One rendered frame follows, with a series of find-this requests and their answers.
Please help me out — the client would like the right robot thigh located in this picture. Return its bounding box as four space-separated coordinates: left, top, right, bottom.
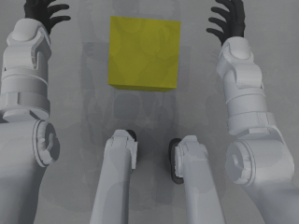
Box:
175 141 227 224

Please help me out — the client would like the robot thigh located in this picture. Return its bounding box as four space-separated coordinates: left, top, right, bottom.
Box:
89 135 138 224
175 141 227 224

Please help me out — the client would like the robot left forearm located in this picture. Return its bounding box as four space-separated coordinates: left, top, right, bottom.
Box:
0 18 52 124

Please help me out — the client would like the right robot hand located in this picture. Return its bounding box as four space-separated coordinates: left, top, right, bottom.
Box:
206 0 246 46

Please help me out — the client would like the carton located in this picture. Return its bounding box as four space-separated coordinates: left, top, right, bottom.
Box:
107 16 181 92

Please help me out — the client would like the robot right upper arm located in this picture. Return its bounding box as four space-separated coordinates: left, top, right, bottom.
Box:
224 139 299 224

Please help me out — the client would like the left robot hand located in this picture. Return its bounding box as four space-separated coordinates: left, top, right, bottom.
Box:
23 0 71 35

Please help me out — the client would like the robot left upper arm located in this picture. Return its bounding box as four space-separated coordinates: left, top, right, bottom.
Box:
0 119 61 224

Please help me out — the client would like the robot right forearm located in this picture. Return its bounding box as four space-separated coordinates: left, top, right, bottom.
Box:
215 36 294 171

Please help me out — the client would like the left robot thigh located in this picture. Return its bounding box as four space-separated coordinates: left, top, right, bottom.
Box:
89 135 138 224

